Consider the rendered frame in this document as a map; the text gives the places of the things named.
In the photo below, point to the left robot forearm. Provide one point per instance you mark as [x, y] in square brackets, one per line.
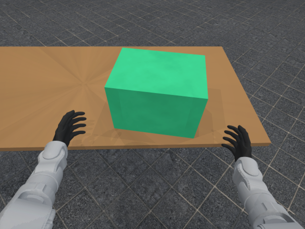
[44, 181]

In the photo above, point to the table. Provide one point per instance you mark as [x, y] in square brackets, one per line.
[40, 84]

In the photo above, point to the left robot upper arm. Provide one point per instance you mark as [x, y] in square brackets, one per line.
[25, 214]

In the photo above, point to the right robot forearm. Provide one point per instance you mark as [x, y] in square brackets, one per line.
[253, 193]

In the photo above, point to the robot right hand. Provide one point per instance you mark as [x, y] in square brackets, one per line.
[242, 145]

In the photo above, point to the carton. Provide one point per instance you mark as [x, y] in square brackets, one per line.
[157, 92]

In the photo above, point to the robot left hand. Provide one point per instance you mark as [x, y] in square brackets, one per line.
[64, 132]

